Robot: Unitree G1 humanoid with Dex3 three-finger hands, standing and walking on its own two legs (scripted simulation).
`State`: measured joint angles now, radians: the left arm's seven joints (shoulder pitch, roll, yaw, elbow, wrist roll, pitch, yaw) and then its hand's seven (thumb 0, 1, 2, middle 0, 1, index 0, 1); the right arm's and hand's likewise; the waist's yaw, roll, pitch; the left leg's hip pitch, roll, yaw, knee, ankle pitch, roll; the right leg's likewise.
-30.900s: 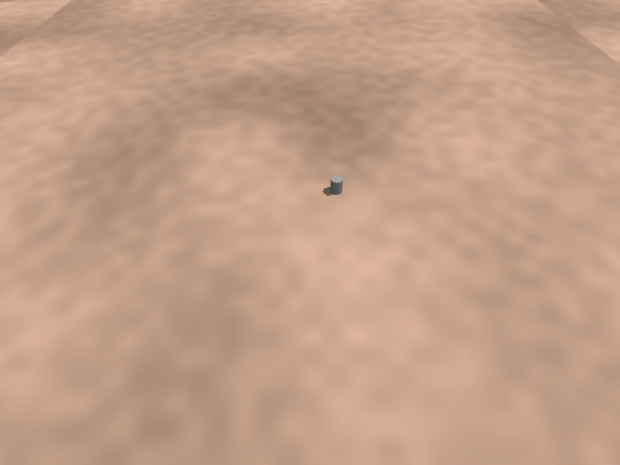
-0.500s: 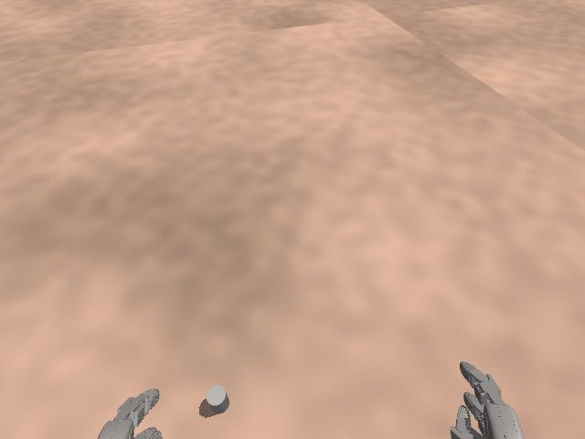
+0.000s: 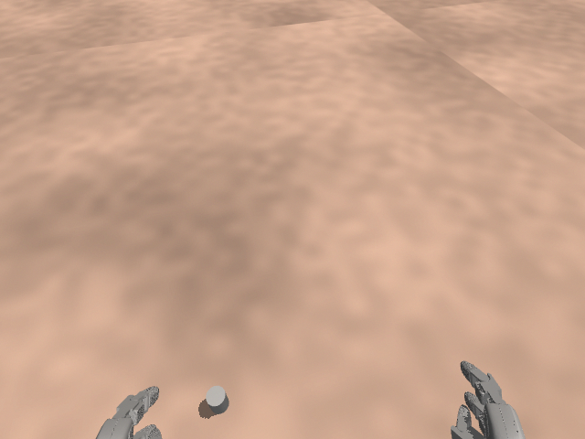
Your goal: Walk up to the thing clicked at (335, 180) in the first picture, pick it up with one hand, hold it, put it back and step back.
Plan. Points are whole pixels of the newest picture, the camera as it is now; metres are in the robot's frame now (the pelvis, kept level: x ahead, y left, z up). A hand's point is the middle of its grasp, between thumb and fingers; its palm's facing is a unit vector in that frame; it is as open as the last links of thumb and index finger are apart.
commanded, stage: home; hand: left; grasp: from above
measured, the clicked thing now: (217, 400) +0.42 +0.24 -0.67
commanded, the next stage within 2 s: stand in 0.56 s
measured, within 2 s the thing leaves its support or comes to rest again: neither
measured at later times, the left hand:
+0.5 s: hand out of the picture +0.16 +0.18 -0.04, palm faces +0.04 -0.98 -0.20, open 7.4 cm
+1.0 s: hand out of the picture +0.09 +0.24 -0.11, palm faces +0.02 -0.94 -0.33, open 7.4 cm
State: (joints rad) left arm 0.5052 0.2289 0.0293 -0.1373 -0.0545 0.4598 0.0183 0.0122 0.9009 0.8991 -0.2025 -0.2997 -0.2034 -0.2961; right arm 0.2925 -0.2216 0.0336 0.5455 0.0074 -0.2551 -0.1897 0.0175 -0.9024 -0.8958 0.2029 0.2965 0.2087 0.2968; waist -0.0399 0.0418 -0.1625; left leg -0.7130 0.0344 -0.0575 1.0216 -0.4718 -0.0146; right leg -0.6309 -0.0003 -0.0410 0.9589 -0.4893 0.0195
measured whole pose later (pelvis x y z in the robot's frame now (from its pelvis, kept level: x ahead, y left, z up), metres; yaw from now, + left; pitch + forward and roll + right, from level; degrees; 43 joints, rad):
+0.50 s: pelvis +0.00 +0.00 +0.00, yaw +0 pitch +9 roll -3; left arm 0.51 0.23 0.03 -0.14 -0.06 0.46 0.02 0.01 0.90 0.90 -0.20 -0.30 -0.20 -0.30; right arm 0.29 -0.22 0.03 0.53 0.01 -0.24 -0.18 0.02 -0.90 -0.90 0.20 0.30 0.21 0.30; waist -0.04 0.04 -0.16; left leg -0.72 0.03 -0.06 1.03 -0.47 -0.02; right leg -0.64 0.00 -0.04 0.97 -0.49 0.02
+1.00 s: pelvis -0.01 +0.01 +0.03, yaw +0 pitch -1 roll +0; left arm 0.25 0.30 0.04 0.76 0.05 0.05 0.03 0.01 0.90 0.90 -0.20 -0.30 -0.21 -0.30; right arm 0.20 -0.30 -0.04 0.89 -0.05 -0.02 -0.01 0.01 -0.91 -0.90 0.20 0.30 0.21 0.30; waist 0.02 -0.01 0.04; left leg -0.38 0.00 -0.01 0.76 -0.36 0.01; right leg -0.33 -0.04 0.00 0.74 -0.39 0.03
